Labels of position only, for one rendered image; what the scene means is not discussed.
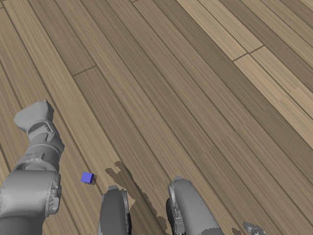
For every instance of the right robot foot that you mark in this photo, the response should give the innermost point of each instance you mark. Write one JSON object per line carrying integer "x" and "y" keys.
{"x": 170, "y": 216}

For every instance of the cube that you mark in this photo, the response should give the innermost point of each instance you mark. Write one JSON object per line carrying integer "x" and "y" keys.
{"x": 87, "y": 177}

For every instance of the left robot hand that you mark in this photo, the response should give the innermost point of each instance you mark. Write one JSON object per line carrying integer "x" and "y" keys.
{"x": 37, "y": 111}

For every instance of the right robot hand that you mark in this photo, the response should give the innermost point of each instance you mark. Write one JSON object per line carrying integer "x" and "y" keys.
{"x": 252, "y": 229}

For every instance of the left robot arm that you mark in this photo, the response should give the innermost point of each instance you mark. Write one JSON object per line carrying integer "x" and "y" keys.
{"x": 32, "y": 190}

